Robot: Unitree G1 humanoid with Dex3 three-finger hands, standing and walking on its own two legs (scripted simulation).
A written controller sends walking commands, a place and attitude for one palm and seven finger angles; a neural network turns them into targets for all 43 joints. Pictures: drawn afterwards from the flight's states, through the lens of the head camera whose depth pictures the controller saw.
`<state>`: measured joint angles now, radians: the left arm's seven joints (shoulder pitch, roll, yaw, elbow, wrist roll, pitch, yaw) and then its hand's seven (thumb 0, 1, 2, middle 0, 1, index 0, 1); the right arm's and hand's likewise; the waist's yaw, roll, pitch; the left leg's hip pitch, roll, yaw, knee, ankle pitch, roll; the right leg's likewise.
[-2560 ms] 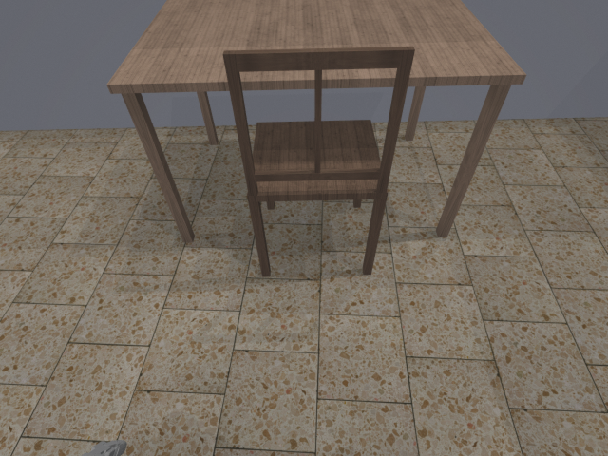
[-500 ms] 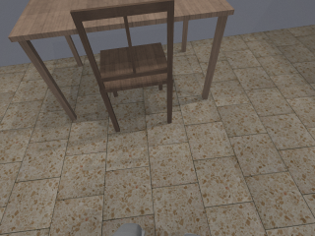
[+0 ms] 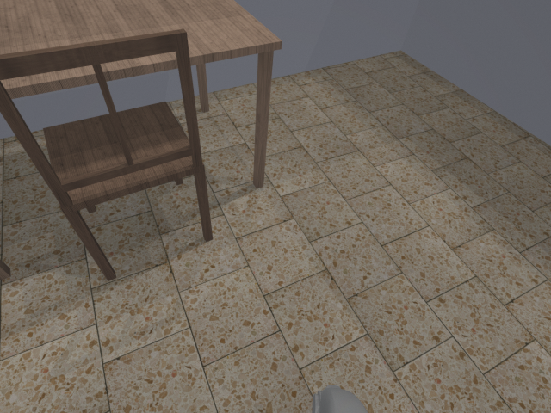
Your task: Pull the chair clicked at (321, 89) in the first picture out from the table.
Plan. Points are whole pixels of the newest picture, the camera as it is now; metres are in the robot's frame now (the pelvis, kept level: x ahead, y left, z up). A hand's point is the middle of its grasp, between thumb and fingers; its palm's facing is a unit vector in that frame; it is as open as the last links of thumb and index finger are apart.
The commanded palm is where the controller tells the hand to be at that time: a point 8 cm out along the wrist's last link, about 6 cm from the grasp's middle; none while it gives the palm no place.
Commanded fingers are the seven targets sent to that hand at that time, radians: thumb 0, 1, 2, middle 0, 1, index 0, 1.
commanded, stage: walk to a spot facing it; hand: left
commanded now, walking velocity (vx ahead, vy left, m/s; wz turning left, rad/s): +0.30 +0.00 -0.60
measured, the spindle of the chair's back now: (115, 119) +0.77 +0.48 -0.08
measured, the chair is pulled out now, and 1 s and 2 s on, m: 0.00 0.00 0.00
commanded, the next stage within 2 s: turn to face it in 0.46 s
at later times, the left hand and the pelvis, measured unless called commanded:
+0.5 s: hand (230, 324) +0.30 +0.10 -0.18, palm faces -0.27 -0.95 -0.16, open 7.3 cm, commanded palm none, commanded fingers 0.00 0.90 0.90 -0.20 -0.30 -0.20 -0.30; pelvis +0.17 -0.05 -0.01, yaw -16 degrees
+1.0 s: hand (237, 275) +0.41 +0.10 -0.18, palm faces -0.15 -0.98 -0.16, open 7.4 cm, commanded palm none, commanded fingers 0.00 0.90 0.90 -0.20 -0.30 -0.20 -0.30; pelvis +0.29 -0.05 +0.00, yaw -10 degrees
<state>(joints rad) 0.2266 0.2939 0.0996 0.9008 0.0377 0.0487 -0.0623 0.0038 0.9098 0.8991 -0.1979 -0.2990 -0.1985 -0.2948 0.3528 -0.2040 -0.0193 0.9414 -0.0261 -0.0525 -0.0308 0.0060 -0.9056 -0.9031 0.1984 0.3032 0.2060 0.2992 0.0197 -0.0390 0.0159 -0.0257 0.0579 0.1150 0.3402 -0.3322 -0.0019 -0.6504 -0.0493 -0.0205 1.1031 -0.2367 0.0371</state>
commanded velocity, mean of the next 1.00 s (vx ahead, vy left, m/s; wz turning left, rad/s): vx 0.15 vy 0.00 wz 0.06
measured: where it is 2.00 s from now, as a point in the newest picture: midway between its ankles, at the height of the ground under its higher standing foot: (284, 394)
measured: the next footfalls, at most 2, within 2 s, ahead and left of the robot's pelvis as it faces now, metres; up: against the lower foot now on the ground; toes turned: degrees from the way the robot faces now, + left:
right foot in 0.20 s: +0.20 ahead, -0.18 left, +0.00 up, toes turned -16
left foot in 0.58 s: +0.34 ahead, +0.02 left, +0.00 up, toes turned -10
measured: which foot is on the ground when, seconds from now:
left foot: down 0.00-0.20, up 0.22-0.56, down 0.58-1.00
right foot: up 0.00-0.18, down 0.20-0.58, up 0.60-1.00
